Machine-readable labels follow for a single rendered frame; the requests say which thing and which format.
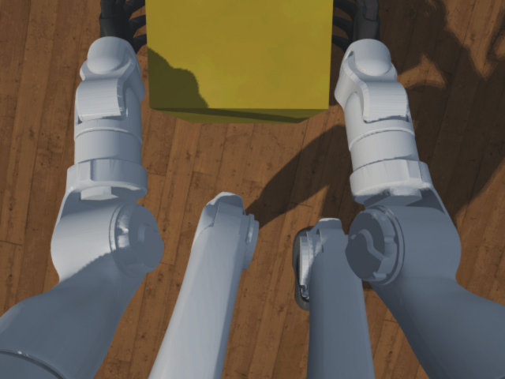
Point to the right robot upper arm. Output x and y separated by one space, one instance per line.
410 256

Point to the left robot upper arm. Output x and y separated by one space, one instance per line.
101 255

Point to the robot left forearm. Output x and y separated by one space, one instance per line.
107 130

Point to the robot right forearm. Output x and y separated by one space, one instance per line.
380 134

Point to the right robot foot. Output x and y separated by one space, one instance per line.
303 302

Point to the left robot hand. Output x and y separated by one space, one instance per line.
114 21

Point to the right robot hand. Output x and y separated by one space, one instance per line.
365 22

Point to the robot left shin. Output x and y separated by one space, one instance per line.
209 211

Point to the carton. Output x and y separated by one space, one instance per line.
239 61

